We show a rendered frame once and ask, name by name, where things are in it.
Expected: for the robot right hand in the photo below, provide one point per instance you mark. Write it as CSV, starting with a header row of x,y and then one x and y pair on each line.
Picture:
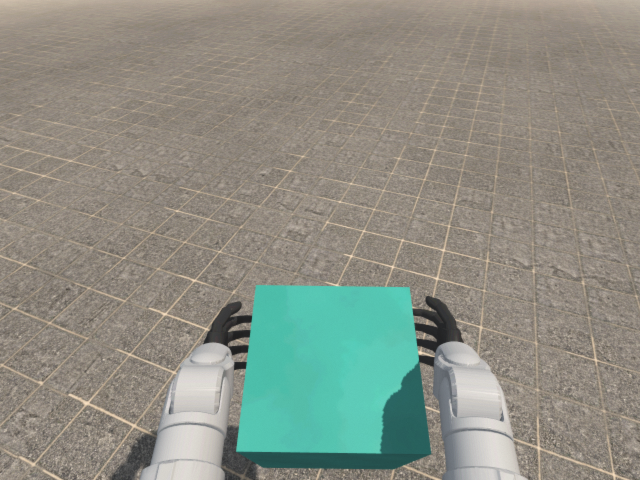
x,y
446,330

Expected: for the carton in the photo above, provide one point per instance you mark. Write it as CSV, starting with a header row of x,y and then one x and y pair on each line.
x,y
333,379

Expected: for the robot left hand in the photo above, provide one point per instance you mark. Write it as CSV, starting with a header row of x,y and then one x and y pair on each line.
x,y
221,325

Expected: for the left robot forearm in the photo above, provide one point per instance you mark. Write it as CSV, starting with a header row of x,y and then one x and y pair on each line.
x,y
194,420

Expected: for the right robot forearm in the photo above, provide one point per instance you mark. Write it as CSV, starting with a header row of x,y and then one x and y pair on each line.
x,y
475,424

